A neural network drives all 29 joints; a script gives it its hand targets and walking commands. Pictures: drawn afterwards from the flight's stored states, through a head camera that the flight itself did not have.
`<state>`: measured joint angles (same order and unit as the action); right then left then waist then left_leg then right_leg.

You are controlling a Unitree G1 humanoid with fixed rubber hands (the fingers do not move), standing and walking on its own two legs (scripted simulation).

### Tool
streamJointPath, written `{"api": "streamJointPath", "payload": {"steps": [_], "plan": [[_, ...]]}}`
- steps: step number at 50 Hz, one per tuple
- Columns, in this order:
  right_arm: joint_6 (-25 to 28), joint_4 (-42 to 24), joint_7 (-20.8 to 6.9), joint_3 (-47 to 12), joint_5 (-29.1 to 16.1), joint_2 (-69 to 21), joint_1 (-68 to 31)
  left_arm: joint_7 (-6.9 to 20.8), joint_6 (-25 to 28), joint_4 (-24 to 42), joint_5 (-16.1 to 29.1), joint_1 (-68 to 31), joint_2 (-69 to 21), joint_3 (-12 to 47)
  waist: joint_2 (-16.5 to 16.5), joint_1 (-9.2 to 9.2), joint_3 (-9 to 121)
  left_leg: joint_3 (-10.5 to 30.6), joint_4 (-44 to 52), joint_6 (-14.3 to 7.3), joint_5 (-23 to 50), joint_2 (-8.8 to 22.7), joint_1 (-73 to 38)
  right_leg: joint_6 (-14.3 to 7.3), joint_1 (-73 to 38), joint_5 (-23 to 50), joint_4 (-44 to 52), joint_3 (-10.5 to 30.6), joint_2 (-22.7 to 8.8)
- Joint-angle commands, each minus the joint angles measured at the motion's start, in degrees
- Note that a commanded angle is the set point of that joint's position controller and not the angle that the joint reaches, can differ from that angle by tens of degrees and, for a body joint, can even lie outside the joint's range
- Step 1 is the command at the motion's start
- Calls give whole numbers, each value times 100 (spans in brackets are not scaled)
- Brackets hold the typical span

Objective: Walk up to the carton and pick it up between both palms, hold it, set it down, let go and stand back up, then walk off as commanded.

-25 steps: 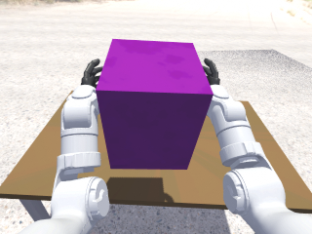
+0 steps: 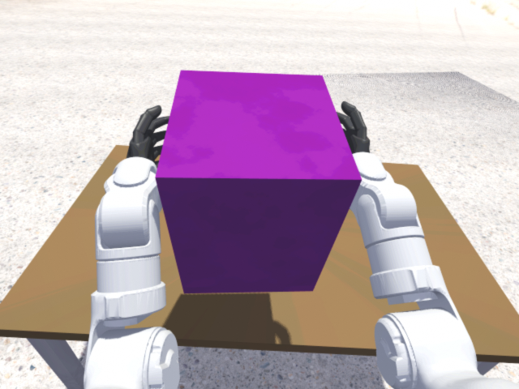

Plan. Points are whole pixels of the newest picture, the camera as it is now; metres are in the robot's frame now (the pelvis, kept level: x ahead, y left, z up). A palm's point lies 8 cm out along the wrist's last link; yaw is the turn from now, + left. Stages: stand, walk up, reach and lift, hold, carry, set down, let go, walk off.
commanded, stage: hold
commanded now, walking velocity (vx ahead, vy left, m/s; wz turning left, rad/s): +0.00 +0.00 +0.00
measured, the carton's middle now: (251, 187) +0.34 +0.02 +0.19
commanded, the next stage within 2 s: none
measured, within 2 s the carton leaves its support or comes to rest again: neither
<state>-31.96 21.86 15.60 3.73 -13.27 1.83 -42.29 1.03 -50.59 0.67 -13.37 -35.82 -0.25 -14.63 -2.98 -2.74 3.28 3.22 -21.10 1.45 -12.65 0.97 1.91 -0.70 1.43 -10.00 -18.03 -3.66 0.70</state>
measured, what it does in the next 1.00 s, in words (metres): stands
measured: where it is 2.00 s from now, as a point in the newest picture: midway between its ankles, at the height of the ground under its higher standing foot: outside the picture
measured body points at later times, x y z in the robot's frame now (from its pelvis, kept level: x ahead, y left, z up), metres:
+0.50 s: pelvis -0.02 +0.00 +0.00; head -0.10 +0.02 +0.44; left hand +0.36 +0.17 +0.25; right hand +0.37 -0.13 +0.25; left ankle +0.00 +0.13 -0.75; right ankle +0.01 -0.11 -0.75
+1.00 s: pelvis +0.00 +0.00 +0.00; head -0.07 +0.03 +0.44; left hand +0.35 +0.17 +0.23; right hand +0.37 -0.12 +0.24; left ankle +0.00 +0.13 -0.75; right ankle +0.01 -0.11 -0.75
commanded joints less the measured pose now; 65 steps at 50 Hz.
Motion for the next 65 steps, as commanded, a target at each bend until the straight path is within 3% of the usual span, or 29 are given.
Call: {"api": "streamJointPath", "payload": {"steps": [1, 3, 6, 8, 10, 12, 14, 18, 22, 24, 25, 26, 27, 31, 33, 35, 36, 40, 41, 42, 46, 50, 55, 57, 58, 59, 60, 63, 65], "plan": [[55, -1660, -361, -2236, -922, -2811, -3836, 1096, 212, 969, 538, -3797, -3054, 2719, 706, -696, 1769, -230, 177, 389, 2091, -405, -359, 433, -1546, 2868, -105, 94, 247], [84, -1516, -432, -2116, -880, -2915, -3999, 1084, 281, 916, 613, -4075, -3183, 2786, 843, -678, 1817, -219, 227, 382, 1911, -392, -271, 376, -1362, 2449, -69, 110, 236], [113, -840, -590, -1729, -548, -2926, -4464, 1094, 335, 30, 501, -4442, -3166, 2509, 690, -589, 1231, -272, 510, 246, 796, -343, 29, 274, -903, 913, 189, 74, 225], [174, -453, -695, -1473, -316, -2935, -4576, 1107, 411, -254, 486, -4694, -3134, 2411, 645, -597, 1045, -295, 700, 207, 117, -301, 316, 191, -803, 274, 273, 89, 180], [258, -66, -800, -1288, -179, -3033, -4693, 1103, 504, -461, 486, -4930, -3166, 2337, 705, -572, 959, -328, 818, 180, -316, -271, 596, 137, -761, -90, 227, 93, 159], [401, -151, -860, -1339, -222, -3170, -4965, 1026, 627, -504, 628, -5030, -3353, 2441, 731, -528, 1357, -299, 805, 151, -302, -235, 607, 123, -845, 16, 178, 115, 179], [498, 192, -934, -1153, -108, -3195, -5317, 956, 726, -1004, 583, -5293, -3304, 2267, 658, -458, 1307, -299, 918, 46, -830, -213, 836, 115, -695, -486, 236, 144, 162], [601, 713, -985, -1062, -2, -3253, -5404, 928, 835, -1687, 416, -5200, -3209, 1874, 528, -382, 1103, -346, 977, -54, -1038, -229, 1030, 153, -682, -675, 271, 170, 155], [677, 1013, -996, -1084, -134, -3221, -5282, 860, 960, -1647, 410, -5348, -3186, 1805, 563, -380, 1253, -302, 911, -10, -578, -211, 890, 134, -794, -219, 209, 168, 197], [742, 598, -922, -1346, -322, -3339, -5430, 849, 940, -1606, 455, -5119, -3166, 1829, 417, -251, 1498, -326, 684, -20, -3, -310, 615, 210, -781, 151, 250, 194, 195], [754, 553, -880, -1292, -315, -3237, -5379, 839, 935, -1586, 511, -5087, -3257, 1908, 421, -391, 1641, -280, 633, 15, 114, -301, 512, 208, -824, 318, 254, 209, 208], [703, 730, -843, -1367, -392, -3346, -5153, 829, 971, -1346, 501, -5180, -3242, 1939, 441, -371, 1654, -281, 537, 61, 466, -304, 350, 207, -834, 567, 217, 199, 235], [766, 329, -790, -1515, -478, -3345, -5319, 836, 943, -1376, 536, -4984, -3289, 2033, 472, -364, 1823, -311, 449, 65, 853, -347, 193, 248, -935, 902, 231, 181, 210], [613, -14, -601, -2017, -836, -3439, -4852, 845, 860, -768, 496, -4603, -3209, 2097, 374, -355, 1998, -261, 221, 79, 1599, -409, -90, 383, -1336, 1971, 74, 221, 229], [643, -840, -506, -2296, -1062, -3436, -4979, 778, 890, 21, 761, -4844, -3293, 2501, 509, -460, 2745, -200, 11, 194, 2227, -435, -339, 422, -1663, 2690, -117, 205, 273], [595, -1528, -390, -2531, -1251, -3407, -5019, 705, 820, 391, 954, -4656, -3449, 2859, 629, -579, 3015, -113, -151, 290, 2718, -424, -507, 470, -1626, 3139, -200, 203, 311], [512, -1447, -348, -2525, -1232, -3303, -4779, 697, 761, 457, 865, -4511, -3331, 2857, 719, -615, 2799, -111, -162, 335, 2769, -429, -550, 499, -1530, 3188, -199, 193, 303], [277, -1562, -277, -2620, -1164, -3168, -4122, 808, 494, 835, 571, -3920, -3121, 2628, 538, -574, 2177, -186, -59, 302, 2595, -472, -459, 578, -1663, 3431, -225, 139, 251], [198, -1558, -257, -2523, -1066, -3015, -3800, 869, 391, 839, 535, -3606, -3114, 2653, 561, -693, 1888, -190, 11, 327, 2397, -450, -353, 584, -1679, 3549, -215, 177, 201], [186, -1618, -272, -2500, -1081, -3021, -3936, 930, 346, 766, 461, -3581, -3072, 2575, 574, -584, 1909, -191, 31, 299, 2334, -460, -340, 565, -1688, 3414, -204, 159, 192], [77, -1449, -333, -2305, -941, -2915, -3836, 1103, 261, 727, 426, -3733, -2999, 2538, 674, -578, 1688, -267, 179, 310, 1988, -440, -278, 455, -1561, 2814, -100, 142, 204], [135, -1554, -427, -2179, -858, -2954, -4049, 1083, 327, 937, 606, -4128, -3163, 2752, 783, -649, 1886, -246, 237, 361, 1888, -405, -303, 411, -1411, 2416, -77, 102, 246], [217, -837, -624, -1915, -606, -3184, -4428, 954, 499, 333, 598, -4619, -3266, 2638, 699, -545, 1663, -231, 415, 246, 1147, -326, -106, 299, -1001, 1300, 88, 84, 221], [297, -556, -708, -1648, -405, -3086, -4722, 966, 510, -288, 534, -4644, -3288, 2458, 655, -542, 1304, -262, 590, 177, 495, -303, 151, 225, -840, 526, 233, 110, 192], [309, -294, -743, -1535, -336, -3109, -4623, 984, 538, -225, 504, -4816, -3229, 2414, 680, -523, 1179, -285, 617, 172, 335, -306, 244, 211, -824, 462, 206, 99, 166], [340, -60, -787, -1373, -215, -3017, -4867, 1010, 523, -718, 432, -4748, -3204, 2243, 548, -501, 999, -299, 794, 109, -201, -274, 422, 191, -760, -43, 301, 103, 164], [405, -65, -832, -1380, -176, -3124, -4848, 1020, 574, -680, 434, -4830, -3263, 2242, 553, -490, 1115, -335, 817, 101, -251, -263, 533, 161, -866, -25, 236, 108, 171], [494, 559, -928, -1092, 2, -3114, -5114, 1051, 654, -1353, 308, -5016, -3168, 1969, 518, -428, 917, -362, 968, -9, -960, -215, 854, 104, -742, -625, 301, 143, 132], [563, 613, -944, -1059, -26, -3163, -5170, 1053, 716, -1550, 334, -4981, -3171, 1864, 488, -431, 969, -375, 976, -49, -941, -221, 970, 138, -868, -515, 258, 162, 160]]}}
